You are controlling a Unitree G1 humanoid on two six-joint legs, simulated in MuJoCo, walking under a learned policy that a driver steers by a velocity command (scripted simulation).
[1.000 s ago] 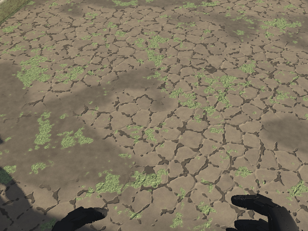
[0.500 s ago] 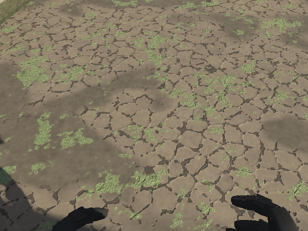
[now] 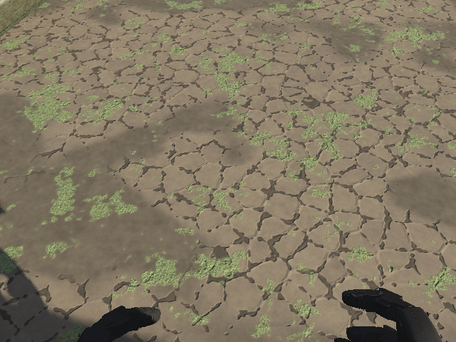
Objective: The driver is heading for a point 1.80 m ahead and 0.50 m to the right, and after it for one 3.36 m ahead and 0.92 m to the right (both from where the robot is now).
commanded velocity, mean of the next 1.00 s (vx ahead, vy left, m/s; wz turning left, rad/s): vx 1.00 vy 0.00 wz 0.00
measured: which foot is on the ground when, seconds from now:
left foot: down 0.00-1.00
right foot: down 0.00-1.00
